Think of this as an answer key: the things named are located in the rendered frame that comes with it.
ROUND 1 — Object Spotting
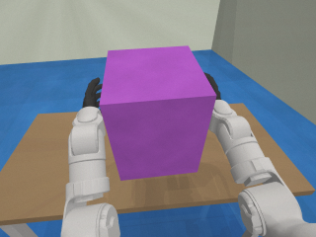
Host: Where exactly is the robot left hand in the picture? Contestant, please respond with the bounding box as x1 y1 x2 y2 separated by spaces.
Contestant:
82 77 103 112

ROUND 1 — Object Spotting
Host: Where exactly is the robot right upper arm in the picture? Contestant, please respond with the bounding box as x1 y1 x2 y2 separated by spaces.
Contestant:
238 182 316 237

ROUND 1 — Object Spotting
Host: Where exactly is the robot right hand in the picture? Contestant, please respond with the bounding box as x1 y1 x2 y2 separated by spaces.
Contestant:
203 72 221 100

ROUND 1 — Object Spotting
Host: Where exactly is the table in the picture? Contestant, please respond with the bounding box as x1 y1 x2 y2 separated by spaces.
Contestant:
0 103 316 237

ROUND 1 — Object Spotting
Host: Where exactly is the robot left forearm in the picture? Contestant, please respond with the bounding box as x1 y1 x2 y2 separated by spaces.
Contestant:
60 107 111 237

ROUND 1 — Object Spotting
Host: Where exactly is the robot left upper arm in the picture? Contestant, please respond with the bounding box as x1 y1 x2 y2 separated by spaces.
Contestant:
61 202 120 237

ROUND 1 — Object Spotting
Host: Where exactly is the carton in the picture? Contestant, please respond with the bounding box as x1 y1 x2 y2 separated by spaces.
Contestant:
99 45 217 181

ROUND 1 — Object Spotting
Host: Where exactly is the robot right forearm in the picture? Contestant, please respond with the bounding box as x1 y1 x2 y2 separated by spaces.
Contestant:
208 100 303 218

